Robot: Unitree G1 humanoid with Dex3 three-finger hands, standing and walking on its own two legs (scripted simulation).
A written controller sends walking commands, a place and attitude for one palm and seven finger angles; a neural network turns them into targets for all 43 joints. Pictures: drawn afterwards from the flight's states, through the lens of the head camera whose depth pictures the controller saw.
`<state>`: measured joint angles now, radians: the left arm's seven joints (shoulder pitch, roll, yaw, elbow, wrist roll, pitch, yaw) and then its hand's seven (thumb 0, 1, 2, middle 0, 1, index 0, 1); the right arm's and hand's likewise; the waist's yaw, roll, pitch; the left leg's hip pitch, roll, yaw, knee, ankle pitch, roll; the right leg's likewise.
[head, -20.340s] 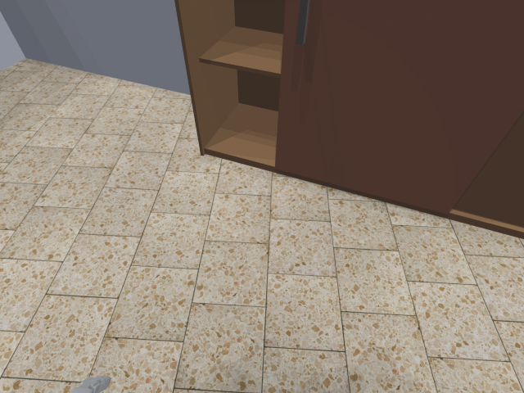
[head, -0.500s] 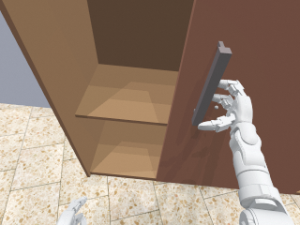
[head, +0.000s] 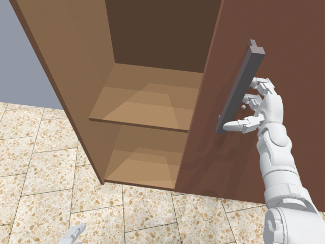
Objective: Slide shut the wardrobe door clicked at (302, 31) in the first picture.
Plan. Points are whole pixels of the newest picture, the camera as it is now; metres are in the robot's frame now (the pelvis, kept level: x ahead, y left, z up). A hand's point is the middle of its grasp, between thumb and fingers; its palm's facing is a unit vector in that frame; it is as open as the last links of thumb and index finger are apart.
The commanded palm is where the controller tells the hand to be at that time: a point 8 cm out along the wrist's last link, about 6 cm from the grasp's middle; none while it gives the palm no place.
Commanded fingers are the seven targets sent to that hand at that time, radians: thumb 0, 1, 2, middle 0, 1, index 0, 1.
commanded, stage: slide the fingers in behind the handle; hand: right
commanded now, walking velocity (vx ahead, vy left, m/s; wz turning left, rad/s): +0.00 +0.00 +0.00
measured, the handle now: (234, 93) +0.48 -0.13 +0.13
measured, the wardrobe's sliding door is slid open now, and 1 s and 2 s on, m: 0.44 0.44 0.44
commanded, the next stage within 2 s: move the hooked fingers beside the handle in 0.44 s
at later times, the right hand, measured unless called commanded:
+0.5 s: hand (242, 113) +0.41 -0.14 +0.13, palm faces +0.05 +1.00 +0.00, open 14.2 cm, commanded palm +0.38 -0.18 +0.12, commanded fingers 0.00 0.50 -0.30 0.30 1.20 0.30 1.20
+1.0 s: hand (246, 115) +0.41 -0.15 +0.13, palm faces +0.05 +1.00 -0.01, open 14.1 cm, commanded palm +0.38 -0.20 +0.12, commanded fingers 0.00 0.50 -0.30 0.30 1.20 0.30 1.20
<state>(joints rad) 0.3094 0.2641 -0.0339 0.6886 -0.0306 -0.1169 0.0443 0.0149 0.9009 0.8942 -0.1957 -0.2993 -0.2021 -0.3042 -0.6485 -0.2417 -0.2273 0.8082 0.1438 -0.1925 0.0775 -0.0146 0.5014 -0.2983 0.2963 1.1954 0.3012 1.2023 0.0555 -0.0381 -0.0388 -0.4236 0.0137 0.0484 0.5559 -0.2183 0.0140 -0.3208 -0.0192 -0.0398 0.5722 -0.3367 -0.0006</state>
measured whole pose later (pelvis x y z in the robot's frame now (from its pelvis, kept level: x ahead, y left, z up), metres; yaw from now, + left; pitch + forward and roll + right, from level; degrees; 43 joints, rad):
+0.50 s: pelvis +0.01 -0.01 +0.00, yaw +0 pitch +4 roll +0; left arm 0.29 0.25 -0.03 0.67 -0.03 -0.13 0.03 0.02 0.90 0.89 -0.20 -0.30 -0.20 -0.30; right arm -0.50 -0.17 -0.16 0.61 0.15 -0.16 0.03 -0.01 0.50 -0.30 0.28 1.19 0.27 1.18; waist 0.03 -0.04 -0.05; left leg -0.39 0.02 0.04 0.55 -0.23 0.00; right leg -0.29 -0.01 -0.04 0.56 -0.34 -0.01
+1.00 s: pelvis +0.01 +0.00 +0.00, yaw +0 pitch +3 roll +0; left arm 0.28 0.24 -0.04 0.66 -0.03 -0.12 0.04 0.02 0.90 0.89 -0.20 -0.30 -0.20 -0.30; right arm -0.48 -0.19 -0.18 0.58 0.15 -0.13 0.07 -0.01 0.50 -0.30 0.29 1.19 0.29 1.19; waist 0.02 -0.04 -0.05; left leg -0.37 0.02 0.05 0.54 -0.23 0.01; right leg -0.26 -0.01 -0.04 0.54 -0.34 0.00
